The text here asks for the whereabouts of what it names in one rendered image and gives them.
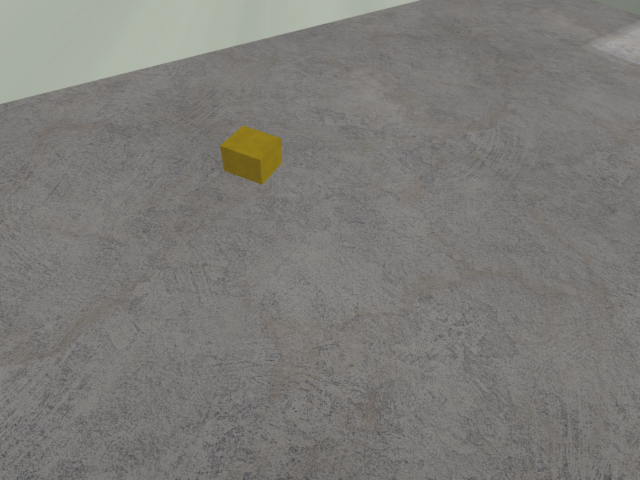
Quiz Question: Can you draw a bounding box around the carton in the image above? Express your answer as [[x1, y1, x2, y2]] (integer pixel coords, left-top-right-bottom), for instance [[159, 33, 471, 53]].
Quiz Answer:
[[220, 126, 282, 185]]

